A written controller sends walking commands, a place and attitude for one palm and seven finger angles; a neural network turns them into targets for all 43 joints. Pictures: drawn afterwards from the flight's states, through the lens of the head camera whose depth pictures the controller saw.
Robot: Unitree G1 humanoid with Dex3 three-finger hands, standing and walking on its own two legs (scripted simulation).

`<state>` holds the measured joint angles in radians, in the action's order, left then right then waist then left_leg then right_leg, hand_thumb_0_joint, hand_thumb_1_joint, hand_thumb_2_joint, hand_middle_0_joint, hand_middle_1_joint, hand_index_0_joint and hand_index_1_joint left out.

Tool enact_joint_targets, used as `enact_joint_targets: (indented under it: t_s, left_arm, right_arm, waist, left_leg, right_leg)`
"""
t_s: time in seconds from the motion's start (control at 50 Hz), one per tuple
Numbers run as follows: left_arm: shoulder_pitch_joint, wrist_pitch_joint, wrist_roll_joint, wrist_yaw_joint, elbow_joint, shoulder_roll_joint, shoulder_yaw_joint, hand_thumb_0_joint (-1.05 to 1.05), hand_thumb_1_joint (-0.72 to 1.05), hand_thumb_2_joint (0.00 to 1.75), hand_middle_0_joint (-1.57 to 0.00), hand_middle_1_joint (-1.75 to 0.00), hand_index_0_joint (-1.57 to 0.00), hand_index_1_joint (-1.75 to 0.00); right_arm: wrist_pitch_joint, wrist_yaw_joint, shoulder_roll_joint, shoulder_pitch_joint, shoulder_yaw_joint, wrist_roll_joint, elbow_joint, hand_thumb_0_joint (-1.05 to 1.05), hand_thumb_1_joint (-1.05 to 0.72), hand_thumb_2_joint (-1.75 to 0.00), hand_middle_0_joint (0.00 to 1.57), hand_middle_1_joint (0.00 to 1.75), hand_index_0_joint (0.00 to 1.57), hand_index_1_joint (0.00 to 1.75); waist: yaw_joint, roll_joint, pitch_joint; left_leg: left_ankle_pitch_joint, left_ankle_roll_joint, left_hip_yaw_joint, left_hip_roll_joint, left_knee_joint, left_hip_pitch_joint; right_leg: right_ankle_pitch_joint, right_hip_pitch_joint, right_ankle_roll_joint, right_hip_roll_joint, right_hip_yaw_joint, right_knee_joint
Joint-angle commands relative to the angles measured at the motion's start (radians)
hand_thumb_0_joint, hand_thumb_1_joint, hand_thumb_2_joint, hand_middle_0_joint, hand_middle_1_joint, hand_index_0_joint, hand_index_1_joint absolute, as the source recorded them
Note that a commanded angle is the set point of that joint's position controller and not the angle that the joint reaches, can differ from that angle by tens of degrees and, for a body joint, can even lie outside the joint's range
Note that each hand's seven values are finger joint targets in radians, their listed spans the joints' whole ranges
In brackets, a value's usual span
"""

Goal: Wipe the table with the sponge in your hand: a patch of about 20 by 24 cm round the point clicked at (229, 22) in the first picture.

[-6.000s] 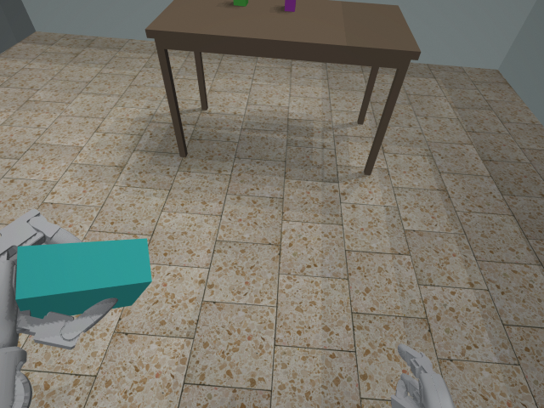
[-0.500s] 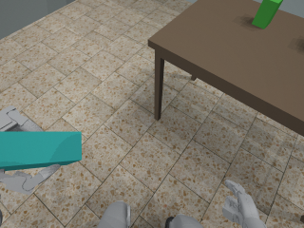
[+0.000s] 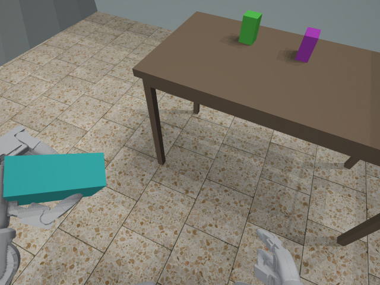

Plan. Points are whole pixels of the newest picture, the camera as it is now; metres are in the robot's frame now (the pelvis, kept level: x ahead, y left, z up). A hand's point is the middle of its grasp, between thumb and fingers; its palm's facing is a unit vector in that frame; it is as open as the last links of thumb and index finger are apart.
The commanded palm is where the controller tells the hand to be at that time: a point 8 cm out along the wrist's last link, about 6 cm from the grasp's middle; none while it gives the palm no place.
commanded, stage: turn to face it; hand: left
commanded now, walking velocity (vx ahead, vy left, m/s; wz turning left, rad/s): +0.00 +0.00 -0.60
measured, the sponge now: (70, 179) +0.23 +0.22 +0.16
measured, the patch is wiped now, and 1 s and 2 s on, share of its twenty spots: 0.00 0.00 0.00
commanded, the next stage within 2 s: take the last steps up to it in 1.30 s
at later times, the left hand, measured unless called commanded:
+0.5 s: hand (130, 194) +0.21 +0.11 +0.18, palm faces +0.16 -0.88 -0.45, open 9.2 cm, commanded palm +0.17 +0.16 +0.18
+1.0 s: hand (230, 232) +0.18 -0.02 +0.16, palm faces -0.19 -0.85 -0.50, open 9.2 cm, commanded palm +0.14 +0.07 +0.18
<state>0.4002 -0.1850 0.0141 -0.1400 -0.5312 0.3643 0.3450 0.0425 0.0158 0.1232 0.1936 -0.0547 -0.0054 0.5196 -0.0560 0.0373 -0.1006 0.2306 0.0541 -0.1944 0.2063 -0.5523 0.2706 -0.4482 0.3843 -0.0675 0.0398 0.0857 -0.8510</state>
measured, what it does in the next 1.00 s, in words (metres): walks backwards, turning right: right foot, then left foot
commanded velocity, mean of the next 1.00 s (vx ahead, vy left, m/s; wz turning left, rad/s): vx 0.00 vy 0.00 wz -0.55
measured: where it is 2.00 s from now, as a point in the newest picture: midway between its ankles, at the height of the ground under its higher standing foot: outside the picture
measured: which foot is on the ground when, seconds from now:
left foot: down 0.00-0.08, up 0.10-0.58, down 0.60-0.90, up 0.92-1.00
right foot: up 0.00-0.04, down 0.06-0.60, up 0.62-0.88, down 0.90-1.00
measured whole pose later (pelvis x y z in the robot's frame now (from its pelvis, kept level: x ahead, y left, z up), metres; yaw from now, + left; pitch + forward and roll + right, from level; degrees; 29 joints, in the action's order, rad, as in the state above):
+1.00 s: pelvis -0.15 -0.07 -0.01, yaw -34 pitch -1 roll +0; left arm 0.40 -0.18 0.02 -0.13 -0.54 0.39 0.36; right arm 0.00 0.01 0.20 0.15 -0.02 -0.02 0.57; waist 0.02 0.04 -0.19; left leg 0.51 0.08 -0.05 0.15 -1.03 0.41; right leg -0.27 0.33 0.06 -0.02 0.07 -0.62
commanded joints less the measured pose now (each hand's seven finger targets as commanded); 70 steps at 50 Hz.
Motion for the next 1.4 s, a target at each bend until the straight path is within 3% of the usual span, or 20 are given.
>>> enact_joint_targets:
  t_s: [0.0, 0.04, 0.06, 0.08, 0.1, 0.22, 0.48, 0.54, 0.58, 0.62, 0.7, 0.84, 0.86, 0.9, 0.92, 1.0, 1.14, 1.22, 1.3, 1.38]
  left_arm:
    - [-0.015, -0.064, 0.028, -0.012, -0.183, 0.164, 0.126, 0.0, 0.1, 1.3, -1.2, -1.6, -1.2, -1.6]
    - [-0.02, -0.068, 0.023, -0.01, -0.199, 0.195, 0.147, 0.0, 0.1, 1.3, -1.2, -1.6, -1.2, -1.6]
    - [-0.007, -0.074, 0.024, -0.019, -0.201, 0.259, 0.194, 0.0, 0.1, 1.3, -1.2, -1.6, -1.2, -1.6]
    - [0.074, -0.068, 0.025, -0.03, -0.15, 0.289, 0.251, 0.0, 0.1, 1.3, -1.2, -1.6, -1.2, -1.6]
    - [0.081, -0.045, 0.046, -0.021, -0.147, 0.243, 0.204, 0.0, 0.1, 1.3, -1.2, -1.6, -1.2, -1.6]
    - [0.162, -0.073, 0.059, -0.034, -0.224, 0.233, 0.244, 0.0, 0.1, 1.3, -1.2, -1.6, -1.2, -1.6]
    - [0.024, -0.059, 0.045, -0.029, -0.202, 0.2, 0.146, 0.0, 0.1, 1.3, -1.2, -1.6, -1.2, -1.6]
    - [-0.012, -0.069, 0.036, -0.017, -0.226, 0.198, 0.128, 0.0, 0.1, 1.3, -1.2, -1.6, -1.2, -1.6]
    - [-0.057, -0.088, 0.032, -0.007, -0.268, 0.209, 0.141, 0.0, 0.1, 1.3, -1.2, -1.6, -1.2, -1.6]
    - [-0.066, -0.09, 0.009, -0.011, -0.258, 0.239, 0.174, 0.0, 0.1, 1.3, -1.2, -1.6, -1.2, -1.6]
    - [-0.066, -0.067, 0.02, 0.002, -0.23, 0.142, 0.081, 0.0, 0.1, 1.3, -1.2, -1.6, -1.2, -1.6]
    - [-0.118, -0.049, 0.009, -0.006, -0.192, 0.163, 0.088, 0.0, 0.1, 1.3, -1.2, -1.6, -1.2, -1.6]
    - [-0.105, -0.055, 0.007, -0.009, -0.198, 0.189, 0.116, 0.0, 0.1, 1.3, -1.2, -1.6, -1.2, -1.6]
    - [-0.022, -0.065, 0.01, -0.026, -0.207, 0.275, 0.2, 0.0, 0.1, 1.3, -1.2, -1.6, -1.2, -1.6]
    - [0.013, -0.06, 0.029, -0.028, -0.201, 0.269, 0.217, 0.0, 0.1, 1.3, -1.2, -1.6, -1.2, -1.6]
    - [0.242, -0.086, 0.054, -0.031, -0.285, 0.263, 0.294, 0.0, 0.1, 1.3, -1.2, -1.6, -1.2, -1.6]
    - [0.24, -0.084, 0.05, -0.04, -0.259, 0.232, 0.278, 0.0, 0.1, 1.3, -1.2, -1.6, -1.2, -1.6]
    - [0.183, -0.066, 0.039, -0.031, -0.212, 0.195, 0.216, 0.0, 0.1, 1.3, -1.2, -1.6, -1.2, -1.6]
    - [0.082, -0.086, 0.011, -0.028, -0.236, 0.188, 0.168, 0.0, 0.1, 1.3, -1.2, -1.6, -1.2, -1.6]
    - [-0.113, -0.081, -0.001, -0.011, -0.3, 0.152, 0.074, 0.0, 0.1, 1.3, -1.2, -1.6, -1.2, -1.6]
  right_arm:
    - [0.059, -0.013, 0.206, -0.011, 0.107, -0.008, -0.132, 0.0, -0.9, -0.9, 0.2, 0.3, 0.2, 0.3]
    - [0.057, -0.005, 0.19, 0.008, 0.108, -0.017, -0.121, 0.0, -0.9, -0.9, 0.2, 0.3, 0.2, 0.3]
    - [0.054, -0.012, 0.156, -0.029, 0.095, -0.015, -0.144, 0.0, -0.9, -0.9, 0.2, 0.3, 0.2, 0.3]
    - [0.048, -0.016, 0.155, -0.08, 0.077, -0.003, -0.146, 0.0, -0.9, -0.9, 0.2, 0.3, 0.2, 0.3]
    - [0.033, -0.017, 0.164, -0.08, 0.094, -0.024, -0.133, 0.0, -0.9, -0.9, 0.2, 0.3, 0.2, 0.3]
    - [-0.049, -0.033, 0.16, -0.136, 0.092, -0.009, -0.111, 0.0, -0.9, -0.9, 0.2, 0.3, 0.2, 0.3]
    - [-0.059, -0.032, 0.214, -0.106, 0.107, -0.01, -0.138, 0.0, -0.9, -0.9, 0.2, 0.3, 0.2, 0.3]
    - [-0.061, -0.031, 0.209, -0.07, 0.101, -0.004, -0.137, 0.0, -0.9, -0.9, 0.2, 0.3, 0.2, 0.3]
    - [-0.051, -0.037, 0.236, -0.089, 0.107, 0.008, -0.159, 0.0, -0.9, -0.9, 0.2, 0.3, 0.2, 0.3]
    - [-0.022, -0.04, 0.184, -0.096, 0.099, 0.002, -0.157, 0.0, -0.9, -0.9, 0.2, 0.3, 0.2, 0.3]
    - [0.001, -0.019, 0.204, -0.069, 0.106, -0.013, -0.14, 0.0, -0.9, -0.9, 0.2, 0.3, 0.2, 0.3]
    - [0.047, -0.012, 0.224, -0.034, 0.106, -0.011, -0.125, 0.0, -0.9, -0.9, 0.2, 0.3, 0.2, 0.3]
    - [0.047, -0.009, 0.214, -0.031, 0.105, -0.015, -0.124, 0.0, -0.9, -0.9, 0.2, 0.3, 0.2, 0.3]
    - [0.037, -0.013, 0.163, -0.08, 0.086, -0.015, -0.152, 0.0, -0.9, -0.9, 0.2, 0.3, 0.2, 0.3]
    - [0.025, -0.019, 0.169, -0.087, 0.097, -0.023, -0.139, 0.0, -0.9, -0.9, 0.2, 0.3, 0.2, 0.3]
    - [-0.031, -0.013, 0.135, -0.134, 0.076, -0.009, -0.123, 0.0, -0.9, -0.9, 0.2, 0.3, 0.2, 0.3]
    - [-0.007, -0.038, 0.185, -0.096, 0.114, -0.009, -0.101, 0.0, -0.9, -0.9, 0.2, 0.3, 0.2, 0.3]
    - [0.002, -0.051, 0.201, -0.056, 0.115, -0.013, -0.091, 0.0, -0.9, -0.9, 0.2, 0.3, 0.2, 0.3]
    - [0.022, -0.073, 0.222, -0.065, 0.121, -0.008, -0.113, 0.0, -0.9, -0.9, 0.2, 0.3, 0.2, 0.3]
    - [0.062, -0.058, 0.204, -0.062, 0.109, -0.005, -0.079, 0.0, -0.9, -0.9, 0.2, 0.3, 0.2, 0.3]
  waist:
    - [0.043, 0.229, 0.182]
    - [0.053, 0.027, 0.235]
    - [0.036, -0.238, 0.239]
    - [0.011, -0.295, 0.254]
    - [0.029, -0.329, 0.287]
    - [0.047, -0.091, 0.282]
    - [0.021, -0.121, 0.215]
    - [0.038, -0.057, 0.232]
    - [0.033, 0.186, 0.169]
    - [0.019, 0.229, 0.164]
    - [0.028, 0.193, 0.079]
    - [0.049, 0.19, 0.14]
    - [0.044, 0.124, 0.18]
    - [0.024, -0.268, 0.239]
    - [0.024, -0.316, 0.283]
    - [0.042, -0.086, 0.32]
    - [0.04, -0.146, 0.302]
    - [0.065, -0.136, 0.28]
    - [0.043, 0.22, 0.16]
    - [0.046, 0.231, 0.11]
  left_leg:
    - [-0.168, -0.068, 0.037, 0.143, 0.061, -0.076]
    - [-0.054, -0.014, -0.004, 0.058, -0.171, -0.024]
    - [0.315, 0.021, 0.012, -0.052, -0.352, 0.209]
    - [0.437, 0.036, 0.093, -0.118, -0.548, 0.357]
    - [0.348, 0.035, 0.195, -0.093, -0.652, 0.351]
    - [0.151, 0.056, 0.206, -0.11, -0.666, 0.367]
    - [0.231, -0.004, 0.19, -0.173, -0.092, 0.048]
    - [0.15, -0.038, 0.171, -0.147, 0.161, -0.171]
    - [0.092, -0.141, 0.411, 0.121, 0.309, -0.247]
    - [-0.016, -0.216, 0.383, 0.248, 0.314, -0.06]
    - [-0.228, -0.148, 0.123, 0.164, 0.214, -0.061]
    - [-0.34, -0.06, 0.054, 0.123, 0.002, -0.094]
    - [-0.278, -0.044, 0.046, 0.097, -0.109, -0.062]
    - [0.377, 0.026, 0.048, -0.116, -0.479, 0.268]
    - [0.389, 0.023, 0.171, -0.108, -0.618, 0.281]
    - [0.241, 0.028, 0.205, -0.103, -0.622, 0.315]
    - [0.227, 0.001, 0.159, -0.146, -0.266, 0.136]
    - [0.089, -0.025, 0.15, -0.158, 0.04, -0.094]
    - [-0.164, -0.216, 0.457, 0.22, 0.275, -0.099]
    - [-0.193, -0.181, 0.216, 0.129, 0.225, 0.02]
  right_leg:
    - [0.091, -0.138, 0.003, -0.058, 0.082, 0.302]
    - [0.355, -0.269, 0.059, 0.042, -0.049, 0.477]
    - [0.773, -0.398, 0.153, 0.2, -0.321, 0.46]
    - [1.071, -0.416, 0.221, 0.294, -0.454, 0.428]
    - [1.008, -0.394, 0.19, 0.283, -0.426, 0.425]
    - [0.788, -0.403, 0.21, 0.196, -0.322, 0.439]
    - [0.216, -0.143, 0.226, 0.155, -0.552, 0.598]
    - [0.147, -0.018, 0.15, 0.072, -0.498, 0.535]
    - [0.026, 0.195, 0.073, -0.103, -0.304, 0.213]
    - [-0.001, 0.172, 0.033, -0.078, -0.16, -0.278]
    - [0.005, 0.144, 0.008, -0.018, -0.067, -0.12]
    - [0.192, -0.165, 0.015, -0.068, 0.06, 0.341]
    - [0.312, -0.252, 0.04, -0.025, 0.014, 0.418]
    - [1.004, -0.441, 0.211, 0.271, -0.438, 0.425]
    - [0.977, -0.407, 0.23, 0.314, -0.462, 0.438]
    - [0.786, -0.411, 0.233, 0.228, -0.325, 0.411]
    - [0.6, -0.279, 0.25, 0.205, -0.377, 0.474]
    - [0.345, -0.113, 0.179, 0.151, -0.361, 0.472]
    - [-0.059, 0.123, 0.048, -0.077, -0.116, -0.043]
    - [0.028, 0.075, 0.027, -0.022, -0.068, -0.145]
